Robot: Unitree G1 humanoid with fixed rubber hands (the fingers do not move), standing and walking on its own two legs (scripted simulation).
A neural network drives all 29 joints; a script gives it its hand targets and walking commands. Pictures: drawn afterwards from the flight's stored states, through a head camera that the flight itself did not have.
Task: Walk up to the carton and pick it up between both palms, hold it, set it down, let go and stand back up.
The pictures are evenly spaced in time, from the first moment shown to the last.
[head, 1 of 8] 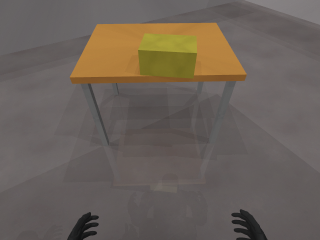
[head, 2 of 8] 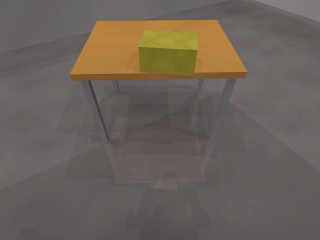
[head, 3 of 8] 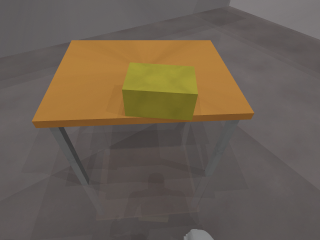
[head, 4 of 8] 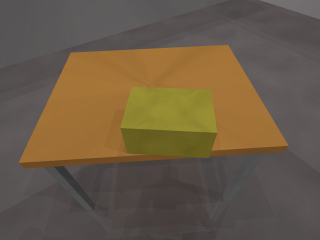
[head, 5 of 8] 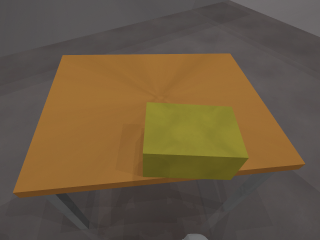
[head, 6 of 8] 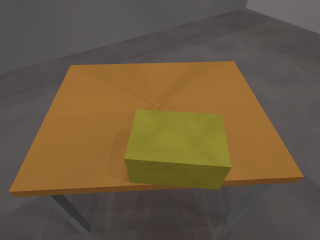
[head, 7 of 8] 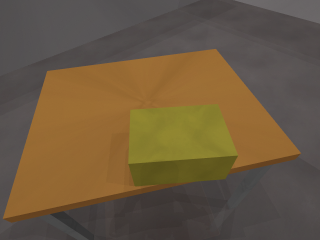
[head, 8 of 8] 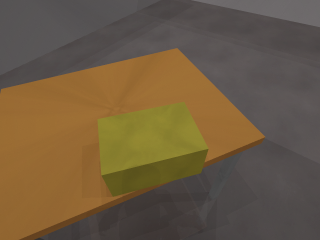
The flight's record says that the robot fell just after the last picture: no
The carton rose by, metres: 0.00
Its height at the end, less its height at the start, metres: +0.00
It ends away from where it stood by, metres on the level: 0.00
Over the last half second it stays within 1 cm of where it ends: yes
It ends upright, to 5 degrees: yes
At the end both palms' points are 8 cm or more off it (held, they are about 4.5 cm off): yes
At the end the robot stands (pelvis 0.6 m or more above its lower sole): yes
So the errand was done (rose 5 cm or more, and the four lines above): no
